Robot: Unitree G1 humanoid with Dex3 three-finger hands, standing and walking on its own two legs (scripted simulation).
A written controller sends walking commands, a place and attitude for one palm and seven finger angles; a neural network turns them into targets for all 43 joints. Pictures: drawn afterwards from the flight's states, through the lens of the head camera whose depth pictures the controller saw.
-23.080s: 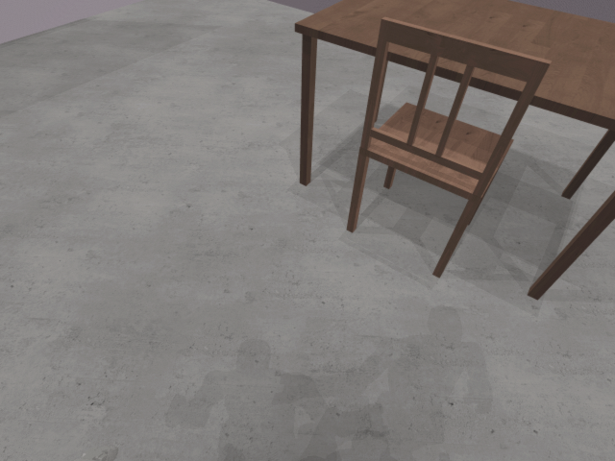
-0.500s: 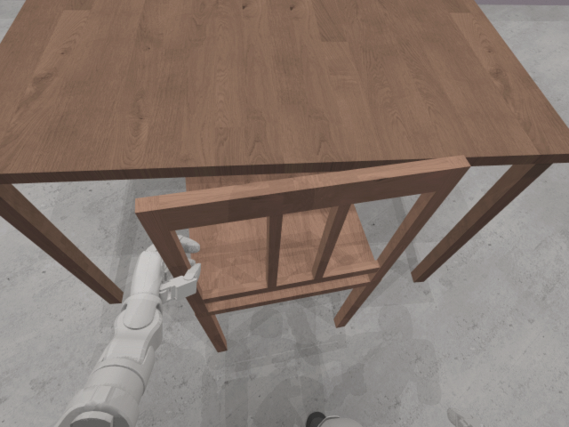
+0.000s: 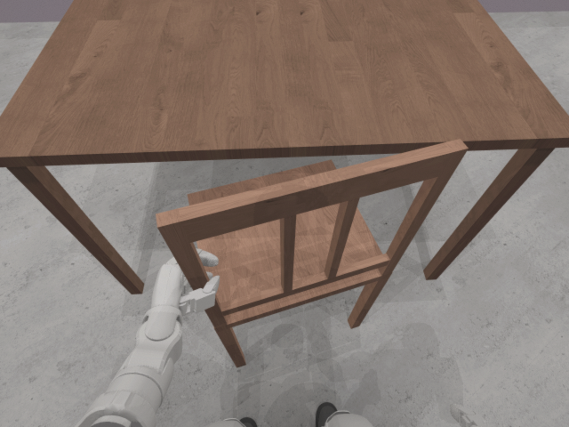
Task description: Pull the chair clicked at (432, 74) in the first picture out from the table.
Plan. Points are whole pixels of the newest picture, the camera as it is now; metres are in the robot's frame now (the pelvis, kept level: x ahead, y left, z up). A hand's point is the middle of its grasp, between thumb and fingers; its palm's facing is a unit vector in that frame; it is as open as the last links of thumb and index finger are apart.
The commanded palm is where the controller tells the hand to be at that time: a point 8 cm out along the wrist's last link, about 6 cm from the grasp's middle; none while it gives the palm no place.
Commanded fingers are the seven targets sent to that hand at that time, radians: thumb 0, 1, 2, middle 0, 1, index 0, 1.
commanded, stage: step backward, pulling the chair out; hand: left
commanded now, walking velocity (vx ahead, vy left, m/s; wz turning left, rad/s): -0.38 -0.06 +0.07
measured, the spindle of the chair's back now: (287, 256) +0.40 +0.00 -0.09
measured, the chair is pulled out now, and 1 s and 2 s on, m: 0.09 0.14 0.21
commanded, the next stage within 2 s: none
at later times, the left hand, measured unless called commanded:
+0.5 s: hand (208, 302) +0.30 +0.13 -0.07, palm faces +0.01 -0.98 -0.20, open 5.7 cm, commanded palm +0.28 +0.18 -0.06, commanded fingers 0.00 0.90 0.90 -0.50 -1.45 -0.50 -1.45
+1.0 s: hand (211, 327) +0.27 +0.12 -0.06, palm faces -0.03 -0.98 -0.21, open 5.7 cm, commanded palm +0.25 +0.17 -0.06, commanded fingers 0.00 0.90 0.90 -0.50 -1.45 -0.50 -1.45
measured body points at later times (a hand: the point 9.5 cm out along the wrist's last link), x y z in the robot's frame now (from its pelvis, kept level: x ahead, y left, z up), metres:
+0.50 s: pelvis -0.03 +0.00 -0.01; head +0.04 -0.01 +0.44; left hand +0.30 +0.18 -0.05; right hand +0.07 -0.27 -0.13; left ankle -0.01 +0.14 -0.73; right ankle +0.07 -0.13 -0.73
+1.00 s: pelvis -0.06 -0.01 -0.01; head +0.00 -0.01 +0.44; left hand +0.26 +0.17 -0.05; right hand +0.04 -0.25 -0.13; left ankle -0.02 +0.14 -0.73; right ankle +0.02 -0.13 -0.73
